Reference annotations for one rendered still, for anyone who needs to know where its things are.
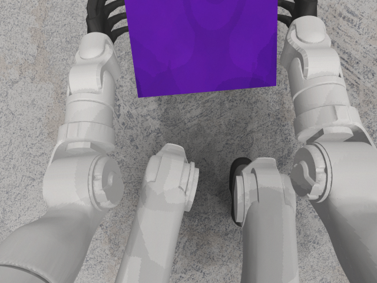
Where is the robot right thigh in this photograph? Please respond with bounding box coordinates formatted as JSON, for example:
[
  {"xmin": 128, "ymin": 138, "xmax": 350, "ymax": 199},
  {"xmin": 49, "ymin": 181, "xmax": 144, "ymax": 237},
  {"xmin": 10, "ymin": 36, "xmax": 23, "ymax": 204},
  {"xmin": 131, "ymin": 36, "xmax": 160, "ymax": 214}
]
[{"xmin": 234, "ymin": 168, "xmax": 299, "ymax": 283}]

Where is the carton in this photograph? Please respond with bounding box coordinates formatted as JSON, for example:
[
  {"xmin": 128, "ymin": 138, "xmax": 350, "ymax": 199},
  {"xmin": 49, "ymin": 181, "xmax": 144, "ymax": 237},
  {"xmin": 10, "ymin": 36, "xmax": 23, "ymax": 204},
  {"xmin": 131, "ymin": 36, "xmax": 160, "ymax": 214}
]
[{"xmin": 124, "ymin": 0, "xmax": 277, "ymax": 98}]

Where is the robot left shin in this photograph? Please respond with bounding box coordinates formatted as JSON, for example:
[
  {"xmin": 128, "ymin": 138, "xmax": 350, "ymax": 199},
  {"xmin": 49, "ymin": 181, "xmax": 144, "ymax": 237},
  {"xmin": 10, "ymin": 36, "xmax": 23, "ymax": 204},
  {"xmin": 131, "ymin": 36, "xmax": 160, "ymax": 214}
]
[{"xmin": 140, "ymin": 143, "xmax": 188, "ymax": 194}]

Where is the left robot upper arm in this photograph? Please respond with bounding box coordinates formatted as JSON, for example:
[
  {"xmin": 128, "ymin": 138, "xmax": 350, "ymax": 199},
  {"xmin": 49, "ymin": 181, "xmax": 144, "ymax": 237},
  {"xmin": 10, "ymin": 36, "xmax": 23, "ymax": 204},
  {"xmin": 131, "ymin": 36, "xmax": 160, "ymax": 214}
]
[{"xmin": 0, "ymin": 154, "xmax": 124, "ymax": 283}]

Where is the right robot upper arm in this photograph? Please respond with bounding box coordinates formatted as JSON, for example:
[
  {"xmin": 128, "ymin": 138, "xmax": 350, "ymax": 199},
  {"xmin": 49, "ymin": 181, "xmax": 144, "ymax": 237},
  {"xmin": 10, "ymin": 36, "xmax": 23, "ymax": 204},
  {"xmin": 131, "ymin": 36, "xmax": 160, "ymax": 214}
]
[{"xmin": 290, "ymin": 141, "xmax": 377, "ymax": 283}]

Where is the robot left hand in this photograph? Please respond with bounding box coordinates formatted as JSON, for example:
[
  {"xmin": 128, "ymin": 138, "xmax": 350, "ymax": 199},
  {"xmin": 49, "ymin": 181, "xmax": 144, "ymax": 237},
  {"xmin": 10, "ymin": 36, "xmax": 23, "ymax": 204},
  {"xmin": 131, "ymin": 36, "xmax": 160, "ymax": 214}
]
[{"xmin": 86, "ymin": 0, "xmax": 129, "ymax": 44}]

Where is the left robot forearm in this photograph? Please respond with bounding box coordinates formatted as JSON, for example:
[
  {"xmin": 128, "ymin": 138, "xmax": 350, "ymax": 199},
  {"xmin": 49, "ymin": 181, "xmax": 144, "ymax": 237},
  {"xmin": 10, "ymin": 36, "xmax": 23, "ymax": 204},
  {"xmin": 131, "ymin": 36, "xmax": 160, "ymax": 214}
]
[{"xmin": 42, "ymin": 32, "xmax": 121, "ymax": 200}]

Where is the right robot forearm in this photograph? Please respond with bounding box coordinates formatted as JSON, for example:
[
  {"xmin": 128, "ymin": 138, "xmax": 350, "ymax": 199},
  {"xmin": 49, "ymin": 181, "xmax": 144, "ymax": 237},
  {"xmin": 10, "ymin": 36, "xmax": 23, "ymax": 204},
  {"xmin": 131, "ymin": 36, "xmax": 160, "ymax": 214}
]
[{"xmin": 280, "ymin": 15, "xmax": 377, "ymax": 151}]

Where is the robot right hand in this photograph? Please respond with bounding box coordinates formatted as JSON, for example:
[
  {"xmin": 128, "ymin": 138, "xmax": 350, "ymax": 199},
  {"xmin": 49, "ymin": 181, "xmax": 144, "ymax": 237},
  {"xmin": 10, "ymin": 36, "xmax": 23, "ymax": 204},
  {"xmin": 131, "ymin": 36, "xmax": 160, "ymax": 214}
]
[{"xmin": 277, "ymin": 0, "xmax": 318, "ymax": 28}]

